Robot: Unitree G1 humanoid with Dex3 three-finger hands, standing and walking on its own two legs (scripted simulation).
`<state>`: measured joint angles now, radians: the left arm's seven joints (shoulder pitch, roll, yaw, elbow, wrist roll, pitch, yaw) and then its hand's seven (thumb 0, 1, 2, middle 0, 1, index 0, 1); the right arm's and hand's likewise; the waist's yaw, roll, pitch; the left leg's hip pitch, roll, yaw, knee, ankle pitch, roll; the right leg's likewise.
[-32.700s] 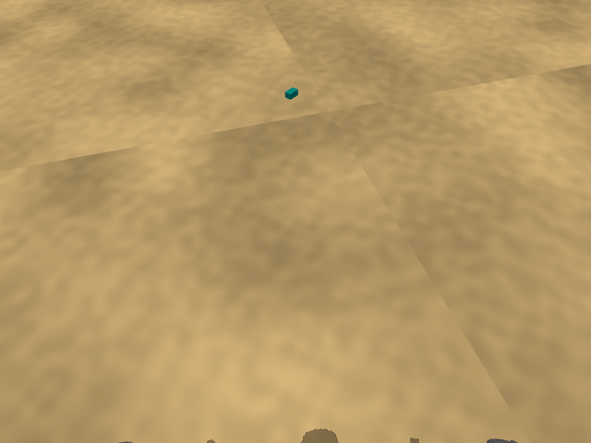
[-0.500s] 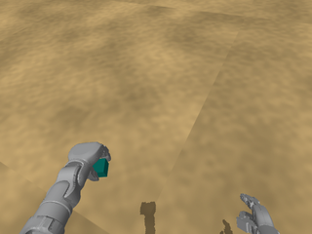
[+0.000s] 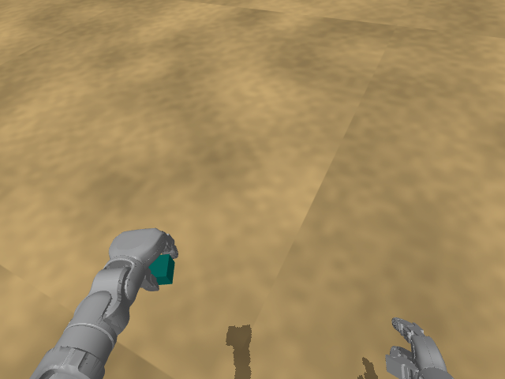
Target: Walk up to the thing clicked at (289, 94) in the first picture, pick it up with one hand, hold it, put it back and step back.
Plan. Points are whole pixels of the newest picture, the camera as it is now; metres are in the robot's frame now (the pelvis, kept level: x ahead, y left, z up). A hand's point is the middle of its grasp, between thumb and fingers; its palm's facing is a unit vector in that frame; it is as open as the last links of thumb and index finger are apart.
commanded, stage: crouch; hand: left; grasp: from above
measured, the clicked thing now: (151, 270) +0.31 +0.23 -0.06
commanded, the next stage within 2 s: lower in 2.00 s
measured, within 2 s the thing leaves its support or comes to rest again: neither
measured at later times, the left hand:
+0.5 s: hand (167, 292) +0.32 +0.24 -0.19, palm faces -0.41 +0.04 -0.91, open 7.3 cm
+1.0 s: hand (190, 307) +0.36 +0.25 -0.43, palm faces -0.46 +0.00 -0.89, open 7.3 cm
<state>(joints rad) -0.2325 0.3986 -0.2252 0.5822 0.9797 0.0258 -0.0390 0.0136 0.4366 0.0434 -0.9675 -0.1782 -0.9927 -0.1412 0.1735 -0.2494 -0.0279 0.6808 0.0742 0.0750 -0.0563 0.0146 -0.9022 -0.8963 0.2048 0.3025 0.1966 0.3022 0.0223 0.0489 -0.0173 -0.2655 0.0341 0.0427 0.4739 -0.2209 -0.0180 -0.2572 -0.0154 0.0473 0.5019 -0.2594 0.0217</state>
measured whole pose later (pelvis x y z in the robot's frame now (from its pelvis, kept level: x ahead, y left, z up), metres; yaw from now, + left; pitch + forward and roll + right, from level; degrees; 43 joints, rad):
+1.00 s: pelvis -0.07 +0.01 -0.29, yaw -1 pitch +36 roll -5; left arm -0.81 0.51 -0.02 1.29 1.19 -0.09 0.34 0.01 0.42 0.06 -0.98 -0.17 -1.00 -0.15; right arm 0.21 -0.21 -0.03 0.75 -0.06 -0.03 0.02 0.01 -0.89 -0.89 0.21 0.30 0.20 0.30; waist -0.17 0.04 -0.20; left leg -1.91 0.03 -0.06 1.88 -0.61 0.00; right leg -1.83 0.01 0.00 1.85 -0.66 0.05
